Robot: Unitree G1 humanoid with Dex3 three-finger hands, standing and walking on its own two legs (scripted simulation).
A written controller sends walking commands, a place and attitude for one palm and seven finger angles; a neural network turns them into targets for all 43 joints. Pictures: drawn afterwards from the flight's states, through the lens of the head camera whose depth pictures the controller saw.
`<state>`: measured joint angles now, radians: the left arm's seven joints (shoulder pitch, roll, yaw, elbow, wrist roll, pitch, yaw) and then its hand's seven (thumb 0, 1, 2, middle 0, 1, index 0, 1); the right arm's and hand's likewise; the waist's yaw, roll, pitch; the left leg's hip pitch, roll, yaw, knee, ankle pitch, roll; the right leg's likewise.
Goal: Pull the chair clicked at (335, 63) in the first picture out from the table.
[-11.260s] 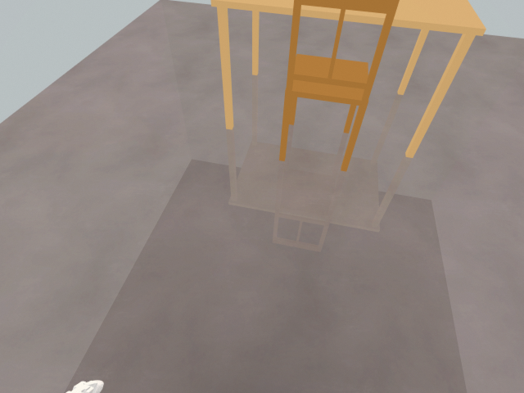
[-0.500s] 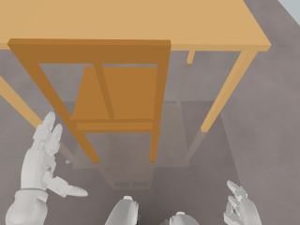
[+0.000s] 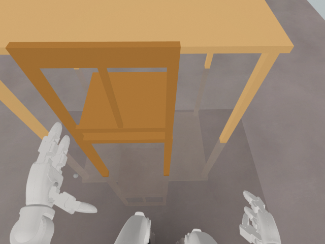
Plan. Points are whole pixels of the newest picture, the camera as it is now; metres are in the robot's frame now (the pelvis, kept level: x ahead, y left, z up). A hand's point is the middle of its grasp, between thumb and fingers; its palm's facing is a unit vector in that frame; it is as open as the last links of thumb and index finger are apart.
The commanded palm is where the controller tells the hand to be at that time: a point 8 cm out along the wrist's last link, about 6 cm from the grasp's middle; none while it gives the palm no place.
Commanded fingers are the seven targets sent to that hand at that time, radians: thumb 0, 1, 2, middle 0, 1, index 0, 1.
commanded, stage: aim the fingers beside a spindle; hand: left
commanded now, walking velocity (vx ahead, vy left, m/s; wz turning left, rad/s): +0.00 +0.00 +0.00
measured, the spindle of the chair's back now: (112, 101) +0.50 +0.20 +0.00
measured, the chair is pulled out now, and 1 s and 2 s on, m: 0.00 0.00 0.00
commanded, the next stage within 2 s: push the fingers through the gap in 1.94 s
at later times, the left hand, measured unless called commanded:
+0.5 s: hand (94, 157) +0.30 +0.19 +0.03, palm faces +0.12 -0.99 -0.05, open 16.9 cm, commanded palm +0.28 +0.24 +0.03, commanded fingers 0.00 -0.50 0.30 -0.06 -0.08 -0.06 -0.08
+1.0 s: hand (106, 145) +0.34 +0.18 +0.01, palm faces +0.11 -0.99 -0.04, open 16.9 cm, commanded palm +0.32 +0.22 +0.01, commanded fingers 0.00 -0.50 0.30 -0.06 -0.08 -0.06 -0.08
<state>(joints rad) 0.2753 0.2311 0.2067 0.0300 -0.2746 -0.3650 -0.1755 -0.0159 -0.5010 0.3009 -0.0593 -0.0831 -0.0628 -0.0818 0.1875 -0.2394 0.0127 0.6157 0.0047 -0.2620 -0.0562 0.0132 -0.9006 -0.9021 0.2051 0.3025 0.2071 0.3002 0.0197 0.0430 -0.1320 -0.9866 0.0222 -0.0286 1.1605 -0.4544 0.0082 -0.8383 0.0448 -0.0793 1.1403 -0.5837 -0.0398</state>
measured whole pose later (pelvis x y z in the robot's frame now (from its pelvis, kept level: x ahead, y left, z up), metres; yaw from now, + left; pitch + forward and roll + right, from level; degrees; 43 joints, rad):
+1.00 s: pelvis +0.00 +0.00 -0.02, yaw -1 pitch +20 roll -2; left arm -0.14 0.19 0.16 0.40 -0.16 -0.44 -0.05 -0.02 -0.50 0.30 -0.06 -0.08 -0.06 -0.08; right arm 0.19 -0.24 0.00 0.66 -0.02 -0.18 -0.02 0.01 -0.90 -0.90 0.20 0.30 0.21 0.30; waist -0.01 0.04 -0.16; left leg -1.12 0.02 -0.01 1.24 -0.48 0.02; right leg -0.98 0.04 -0.06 1.24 -0.61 -0.03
